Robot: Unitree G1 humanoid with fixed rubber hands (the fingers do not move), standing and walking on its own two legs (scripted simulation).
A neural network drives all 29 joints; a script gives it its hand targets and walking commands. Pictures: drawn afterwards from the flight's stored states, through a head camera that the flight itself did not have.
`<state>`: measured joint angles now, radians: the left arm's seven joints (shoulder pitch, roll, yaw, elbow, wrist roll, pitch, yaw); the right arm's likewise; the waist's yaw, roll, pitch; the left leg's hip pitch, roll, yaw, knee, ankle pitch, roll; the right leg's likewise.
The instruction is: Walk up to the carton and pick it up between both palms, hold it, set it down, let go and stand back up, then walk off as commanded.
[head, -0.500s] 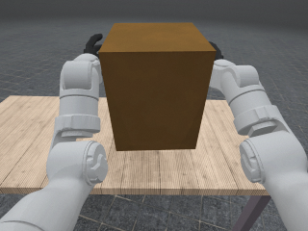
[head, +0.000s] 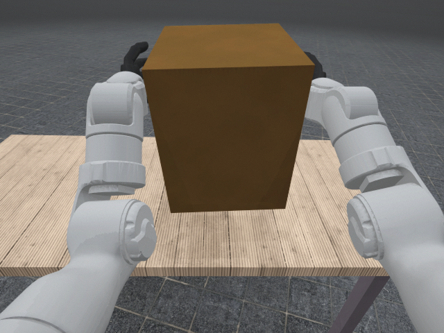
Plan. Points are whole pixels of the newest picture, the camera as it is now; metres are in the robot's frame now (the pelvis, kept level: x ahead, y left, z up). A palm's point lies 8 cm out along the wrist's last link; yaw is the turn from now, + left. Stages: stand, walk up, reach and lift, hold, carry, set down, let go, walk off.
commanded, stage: hold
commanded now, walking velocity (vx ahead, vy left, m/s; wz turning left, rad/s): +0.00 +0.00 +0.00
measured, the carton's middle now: (225, 117) +0.38 +0.00 +0.27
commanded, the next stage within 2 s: none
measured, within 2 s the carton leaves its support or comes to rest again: neither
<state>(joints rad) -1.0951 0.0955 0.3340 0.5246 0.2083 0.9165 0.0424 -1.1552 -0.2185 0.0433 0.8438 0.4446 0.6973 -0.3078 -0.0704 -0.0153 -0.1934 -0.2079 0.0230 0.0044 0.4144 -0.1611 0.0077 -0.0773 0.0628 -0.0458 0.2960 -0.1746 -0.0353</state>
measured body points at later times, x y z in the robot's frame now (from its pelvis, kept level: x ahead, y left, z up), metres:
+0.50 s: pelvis +0.01 +0.00 +0.00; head -0.09 +0.02 +0.44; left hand +0.39 +0.15 +0.32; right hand +0.39 -0.14 +0.31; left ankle +0.04 +0.11 -0.75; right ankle -0.01 -0.09 -0.75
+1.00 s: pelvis +0.00 +0.00 +0.00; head -0.09 +0.02 +0.44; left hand +0.39 +0.15 +0.32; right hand +0.39 -0.14 +0.31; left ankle +0.04 +0.11 -0.75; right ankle -0.01 -0.09 -0.75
